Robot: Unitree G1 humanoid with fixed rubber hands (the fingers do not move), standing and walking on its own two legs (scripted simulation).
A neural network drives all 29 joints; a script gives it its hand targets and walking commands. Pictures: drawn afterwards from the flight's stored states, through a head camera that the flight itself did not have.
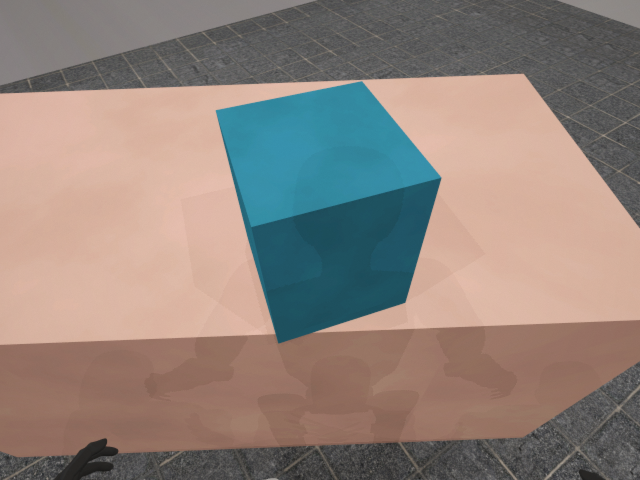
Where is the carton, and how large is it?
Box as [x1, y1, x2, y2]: [216, 81, 440, 343]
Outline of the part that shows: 361,81 216,110 248,240 278,343 405,302 440,181 440,176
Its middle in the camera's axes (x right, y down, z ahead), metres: +0.00 -0.03 +0.54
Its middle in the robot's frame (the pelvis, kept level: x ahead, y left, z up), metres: +0.44 +0.02 +0.08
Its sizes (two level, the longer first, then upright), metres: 0.210 0.200 0.250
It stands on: a pedestal, 0.70 m high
